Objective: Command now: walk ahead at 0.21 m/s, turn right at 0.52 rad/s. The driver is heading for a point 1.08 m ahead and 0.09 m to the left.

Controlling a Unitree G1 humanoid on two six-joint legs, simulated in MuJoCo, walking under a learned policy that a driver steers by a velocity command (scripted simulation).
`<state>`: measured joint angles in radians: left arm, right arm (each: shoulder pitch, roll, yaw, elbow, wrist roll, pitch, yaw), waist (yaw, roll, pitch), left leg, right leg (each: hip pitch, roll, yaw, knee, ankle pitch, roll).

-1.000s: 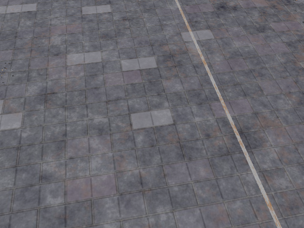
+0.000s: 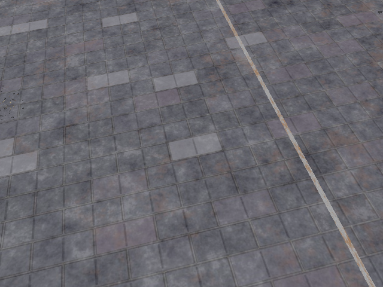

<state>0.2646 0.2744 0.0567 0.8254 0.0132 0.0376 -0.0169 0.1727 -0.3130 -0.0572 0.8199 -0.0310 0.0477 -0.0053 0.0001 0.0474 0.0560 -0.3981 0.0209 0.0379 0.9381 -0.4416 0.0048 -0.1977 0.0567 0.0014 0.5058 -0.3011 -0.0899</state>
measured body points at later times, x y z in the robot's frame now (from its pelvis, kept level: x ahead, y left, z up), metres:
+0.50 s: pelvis +0.20 +0.04 -0.02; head +0.23 +0.05 +0.43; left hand +0.19 +0.31 -0.16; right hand +0.36 -0.23 -0.12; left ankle +0.29 +0.11 -0.74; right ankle +0.00 -0.07 -0.71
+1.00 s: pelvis +0.50 +0.06 -0.02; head +0.54 +0.07 +0.43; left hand +0.69 +0.32 -0.10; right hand +0.51 -0.23 -0.14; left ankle +0.30 +0.11 -0.73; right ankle +0.65 +0.00 -0.74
